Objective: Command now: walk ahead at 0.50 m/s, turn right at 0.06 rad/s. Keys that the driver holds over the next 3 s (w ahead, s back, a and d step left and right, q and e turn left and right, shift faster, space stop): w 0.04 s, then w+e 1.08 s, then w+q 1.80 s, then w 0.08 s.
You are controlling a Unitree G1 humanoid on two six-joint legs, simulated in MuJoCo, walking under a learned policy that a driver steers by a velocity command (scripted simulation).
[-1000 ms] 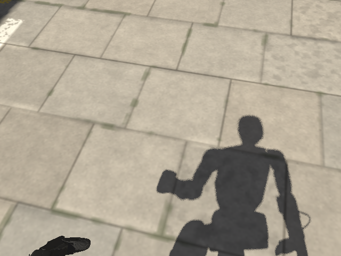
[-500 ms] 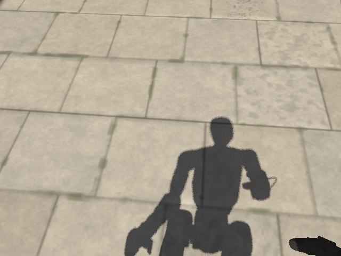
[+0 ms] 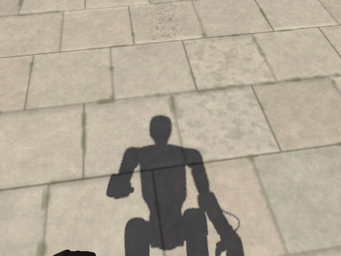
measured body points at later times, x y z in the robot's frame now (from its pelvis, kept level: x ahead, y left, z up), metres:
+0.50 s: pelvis +0.26 -0.02 +0.00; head +0.29 -0.03 +0.45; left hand +0.25 +0.25 -0.13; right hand +0.44 -0.28 -0.09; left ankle +0.43 +0.09 -0.71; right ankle +0.15 -0.09 -0.74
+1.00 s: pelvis +0.51 -0.06 +0.00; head +0.54 -0.08 +0.45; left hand +0.80 +0.04 -0.10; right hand +0.36 -0.29 -0.13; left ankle +0.45 +0.07 -0.74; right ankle +0.59 -0.23 -0.70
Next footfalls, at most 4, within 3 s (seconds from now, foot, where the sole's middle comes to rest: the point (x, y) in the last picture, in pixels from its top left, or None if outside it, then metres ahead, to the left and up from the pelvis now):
0.06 right None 0.19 -0.10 -0.77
0.58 left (151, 251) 0.49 0.06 -0.77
1.08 right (224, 206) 0.64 -0.25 -0.77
1.66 left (219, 143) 0.97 -0.28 -0.77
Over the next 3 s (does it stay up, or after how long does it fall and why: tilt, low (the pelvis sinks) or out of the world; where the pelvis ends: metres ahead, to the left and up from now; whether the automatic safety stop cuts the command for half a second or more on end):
stays up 1.50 -0.33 0.01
